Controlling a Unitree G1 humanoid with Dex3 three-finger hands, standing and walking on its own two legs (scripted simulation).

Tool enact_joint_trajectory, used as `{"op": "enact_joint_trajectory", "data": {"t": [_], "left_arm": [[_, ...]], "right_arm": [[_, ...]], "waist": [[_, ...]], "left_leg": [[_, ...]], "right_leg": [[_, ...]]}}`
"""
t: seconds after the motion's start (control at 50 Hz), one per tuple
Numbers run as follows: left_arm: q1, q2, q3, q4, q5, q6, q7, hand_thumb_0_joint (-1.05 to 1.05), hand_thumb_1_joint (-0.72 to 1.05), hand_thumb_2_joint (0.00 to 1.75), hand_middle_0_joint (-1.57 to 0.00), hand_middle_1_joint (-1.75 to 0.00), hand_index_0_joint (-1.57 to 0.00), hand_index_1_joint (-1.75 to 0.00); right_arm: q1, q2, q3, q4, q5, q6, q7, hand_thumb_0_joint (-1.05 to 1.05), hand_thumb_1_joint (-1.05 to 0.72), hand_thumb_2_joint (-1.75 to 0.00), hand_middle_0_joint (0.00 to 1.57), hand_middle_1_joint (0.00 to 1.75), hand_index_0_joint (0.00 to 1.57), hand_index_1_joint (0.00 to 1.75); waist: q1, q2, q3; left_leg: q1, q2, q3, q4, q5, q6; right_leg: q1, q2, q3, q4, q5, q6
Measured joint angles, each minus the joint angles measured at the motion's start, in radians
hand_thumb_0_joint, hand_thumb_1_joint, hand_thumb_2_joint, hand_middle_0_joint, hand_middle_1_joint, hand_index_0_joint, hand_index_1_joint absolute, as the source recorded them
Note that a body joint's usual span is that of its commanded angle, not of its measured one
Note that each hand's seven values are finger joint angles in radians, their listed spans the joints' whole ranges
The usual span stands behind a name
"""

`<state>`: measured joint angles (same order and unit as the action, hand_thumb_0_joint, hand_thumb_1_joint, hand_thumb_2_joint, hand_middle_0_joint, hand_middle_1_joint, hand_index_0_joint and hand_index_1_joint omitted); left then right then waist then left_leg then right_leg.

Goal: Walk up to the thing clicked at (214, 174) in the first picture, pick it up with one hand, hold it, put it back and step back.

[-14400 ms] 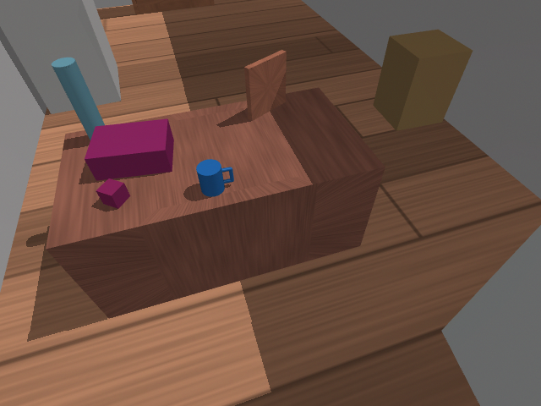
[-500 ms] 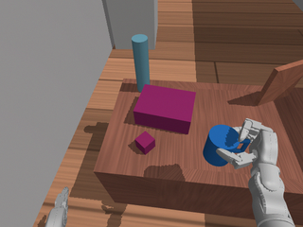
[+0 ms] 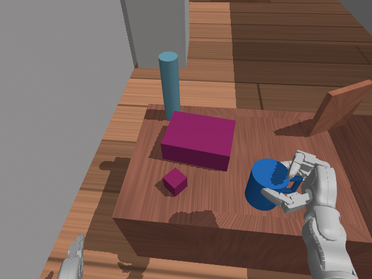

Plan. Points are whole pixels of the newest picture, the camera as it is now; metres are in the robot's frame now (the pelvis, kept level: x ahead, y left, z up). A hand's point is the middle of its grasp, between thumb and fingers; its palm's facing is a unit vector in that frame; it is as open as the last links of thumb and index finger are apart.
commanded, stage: hold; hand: right
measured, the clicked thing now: (273, 185) +0.34 -0.16 +0.02
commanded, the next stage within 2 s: crouch in 1.98 s
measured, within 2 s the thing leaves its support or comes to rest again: neither
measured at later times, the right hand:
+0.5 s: hand (285, 184) +0.32 -0.17 +0.06, palm faces +0.21 +0.98 -0.01, open 7.4 cm
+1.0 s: hand (285, 182) +0.32 -0.17 +0.06, palm faces +0.21 +0.98 +0.00, open 7.4 cm
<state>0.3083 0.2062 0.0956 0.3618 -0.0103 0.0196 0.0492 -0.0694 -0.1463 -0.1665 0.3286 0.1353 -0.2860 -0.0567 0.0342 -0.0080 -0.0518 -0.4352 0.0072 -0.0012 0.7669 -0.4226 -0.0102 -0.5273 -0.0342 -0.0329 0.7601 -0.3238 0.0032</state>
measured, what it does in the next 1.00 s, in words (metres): stands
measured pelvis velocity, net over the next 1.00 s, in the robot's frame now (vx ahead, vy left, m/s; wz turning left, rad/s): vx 0.00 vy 0.00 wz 0.00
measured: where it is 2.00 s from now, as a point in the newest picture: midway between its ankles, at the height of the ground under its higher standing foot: outside the picture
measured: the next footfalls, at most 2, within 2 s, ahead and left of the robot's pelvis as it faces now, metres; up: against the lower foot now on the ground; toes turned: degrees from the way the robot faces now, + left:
none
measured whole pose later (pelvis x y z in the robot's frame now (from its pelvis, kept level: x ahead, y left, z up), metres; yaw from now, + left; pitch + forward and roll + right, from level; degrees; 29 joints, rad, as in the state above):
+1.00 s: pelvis +0.00 +0.00 +0.00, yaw +0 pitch +5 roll +0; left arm 0.28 0.21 0.10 0.44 0.00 -0.02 0.05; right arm -0.05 -0.14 -0.16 0.35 0.13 -0.33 -0.05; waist 0.03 0.00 -0.04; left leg -0.41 0.00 0.00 0.74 -0.40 -0.01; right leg -0.50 -0.04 -0.03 0.73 -0.30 0.01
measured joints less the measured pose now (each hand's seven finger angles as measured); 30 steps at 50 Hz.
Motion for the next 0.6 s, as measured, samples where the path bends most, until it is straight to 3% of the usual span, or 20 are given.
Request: {"op": "enact_joint_trajectory", "data": {"t": [0.6], "left_arm": [[-0.023, 0.001, 0.007, 0.062, 0.009, -0.042, 0.002, -0.01, -0.54, 0.06, -0.05, -0.06, -0.05, -0.06]], "right_arm": [[0.013, 0.005, 0.001, 0.02, 0.002, -0.041, 0.009, -0.01, 0.48, -0.93, 0.65, 1.15, 1.3, 1.41]], "waist": [[-0.001, 0.001, 0.014]], "left_leg": [[0.018, -0.003, 0.006, -0.019, 0.013, 0.007]], "right_leg": [[0.021, -0.002, 0.006, -0.028, 0.019, 0.007]]}}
